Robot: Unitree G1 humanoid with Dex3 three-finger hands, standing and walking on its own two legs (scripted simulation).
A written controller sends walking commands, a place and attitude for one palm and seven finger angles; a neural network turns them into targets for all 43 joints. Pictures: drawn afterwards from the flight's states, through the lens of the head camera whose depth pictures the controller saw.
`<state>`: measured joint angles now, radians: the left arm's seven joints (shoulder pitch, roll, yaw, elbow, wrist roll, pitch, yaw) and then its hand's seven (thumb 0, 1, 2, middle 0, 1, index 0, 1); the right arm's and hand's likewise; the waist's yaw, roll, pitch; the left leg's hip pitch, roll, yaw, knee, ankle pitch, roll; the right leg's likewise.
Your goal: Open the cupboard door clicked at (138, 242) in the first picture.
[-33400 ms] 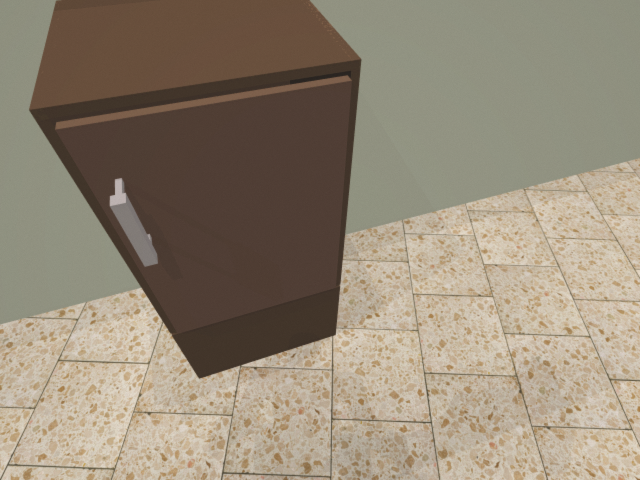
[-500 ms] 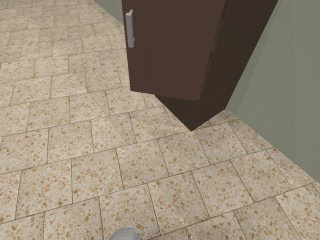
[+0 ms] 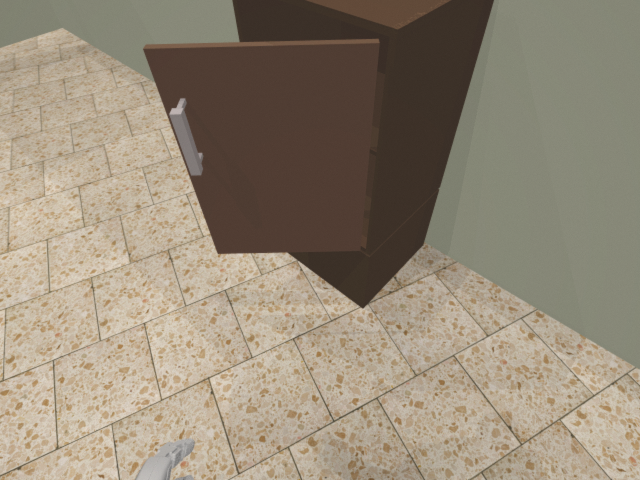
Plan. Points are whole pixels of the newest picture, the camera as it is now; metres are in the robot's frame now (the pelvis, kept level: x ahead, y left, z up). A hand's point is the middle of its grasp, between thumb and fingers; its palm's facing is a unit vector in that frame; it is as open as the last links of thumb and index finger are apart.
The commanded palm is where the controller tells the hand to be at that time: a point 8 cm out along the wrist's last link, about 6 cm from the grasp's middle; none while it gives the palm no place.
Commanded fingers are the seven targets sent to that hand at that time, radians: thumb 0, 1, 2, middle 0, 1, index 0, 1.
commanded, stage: take the last steps up to it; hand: left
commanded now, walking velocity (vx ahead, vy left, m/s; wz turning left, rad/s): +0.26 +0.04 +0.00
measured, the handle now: (189, 137) +0.74 +0.29 +0.01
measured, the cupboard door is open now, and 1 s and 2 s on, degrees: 43 43 43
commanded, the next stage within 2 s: come to a stop and stand still in 0.30 s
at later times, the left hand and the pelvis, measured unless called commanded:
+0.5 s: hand out of the picture +0.13 +0.23 -0.18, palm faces +0.07 -0.99 -0.15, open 7.4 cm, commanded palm none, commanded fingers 0.00 0.90 0.90 -0.20 -0.30 -0.20 -0.30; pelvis +0.15 +0.06 +0.01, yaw +0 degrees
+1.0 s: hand (207, 413) +0.24 +0.19 -0.15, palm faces -0.01 -0.97 -0.26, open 7.4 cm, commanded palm none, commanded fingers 0.00 0.90 0.90 -0.20 -0.30 -0.20 -0.30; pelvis +0.17 +0.00 +0.01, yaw -1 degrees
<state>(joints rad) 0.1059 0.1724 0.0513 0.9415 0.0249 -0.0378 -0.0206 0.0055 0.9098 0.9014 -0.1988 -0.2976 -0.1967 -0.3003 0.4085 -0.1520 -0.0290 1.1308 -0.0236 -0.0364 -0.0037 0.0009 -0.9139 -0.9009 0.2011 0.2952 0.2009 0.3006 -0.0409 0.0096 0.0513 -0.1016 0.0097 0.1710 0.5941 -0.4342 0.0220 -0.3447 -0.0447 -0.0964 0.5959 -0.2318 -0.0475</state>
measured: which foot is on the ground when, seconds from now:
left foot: up 0.00-0.32, down 0.34-0.84, up 0.86-1.00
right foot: down 0.00-0.36, up 0.38-0.80, down 0.82-1.00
